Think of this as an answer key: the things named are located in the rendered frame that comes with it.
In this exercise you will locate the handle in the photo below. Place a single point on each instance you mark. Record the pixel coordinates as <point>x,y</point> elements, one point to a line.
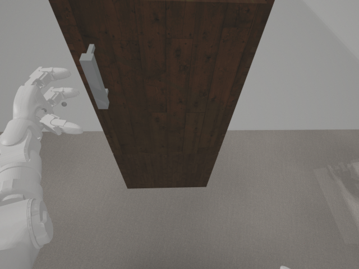
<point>92,74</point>

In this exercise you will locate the cupboard door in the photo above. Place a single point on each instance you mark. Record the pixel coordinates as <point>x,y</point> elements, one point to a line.
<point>172,67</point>

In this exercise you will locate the robot left hand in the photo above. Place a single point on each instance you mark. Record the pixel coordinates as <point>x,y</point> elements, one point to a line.
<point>29,101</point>

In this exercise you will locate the left robot upper arm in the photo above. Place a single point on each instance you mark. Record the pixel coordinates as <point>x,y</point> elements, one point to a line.
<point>25,226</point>

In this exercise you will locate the left robot forearm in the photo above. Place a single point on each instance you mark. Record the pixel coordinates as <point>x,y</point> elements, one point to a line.
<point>20,162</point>

